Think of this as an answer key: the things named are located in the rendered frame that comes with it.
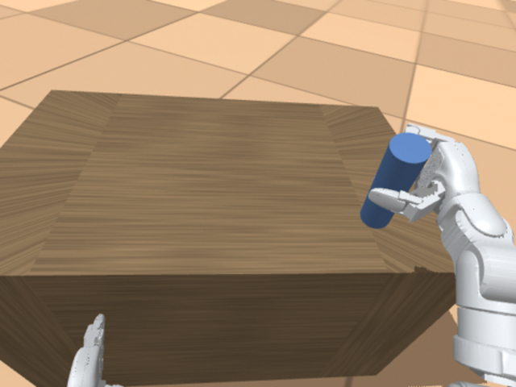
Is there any right robot hand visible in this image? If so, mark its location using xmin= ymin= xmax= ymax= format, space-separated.
xmin=368 ymin=123 xmax=481 ymax=223

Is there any can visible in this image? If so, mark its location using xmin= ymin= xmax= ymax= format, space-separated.
xmin=360 ymin=132 xmax=431 ymax=229

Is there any right robot arm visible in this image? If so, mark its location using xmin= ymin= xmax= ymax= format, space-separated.
xmin=436 ymin=193 xmax=516 ymax=387

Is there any left robot hand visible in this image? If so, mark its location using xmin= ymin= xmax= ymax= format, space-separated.
xmin=67 ymin=314 xmax=124 ymax=387

